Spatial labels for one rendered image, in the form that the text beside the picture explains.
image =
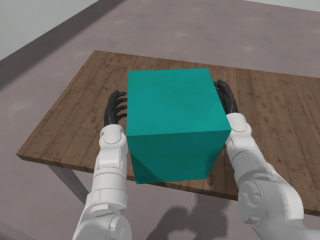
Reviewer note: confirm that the robot right hand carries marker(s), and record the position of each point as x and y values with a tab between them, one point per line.
226	97

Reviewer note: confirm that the left robot forearm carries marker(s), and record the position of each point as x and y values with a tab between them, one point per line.
107	194

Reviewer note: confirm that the carton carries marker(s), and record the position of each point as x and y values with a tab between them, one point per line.
176	125

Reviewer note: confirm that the robot left upper arm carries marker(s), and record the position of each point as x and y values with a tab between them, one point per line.
108	227

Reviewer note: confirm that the robot left hand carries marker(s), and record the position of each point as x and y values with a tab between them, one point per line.
110	115

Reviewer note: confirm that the table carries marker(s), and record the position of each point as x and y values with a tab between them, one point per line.
283	111

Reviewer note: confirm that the right robot forearm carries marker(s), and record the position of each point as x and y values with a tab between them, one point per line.
245	157

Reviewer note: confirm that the robot right upper arm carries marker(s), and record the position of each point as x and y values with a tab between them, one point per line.
273	210

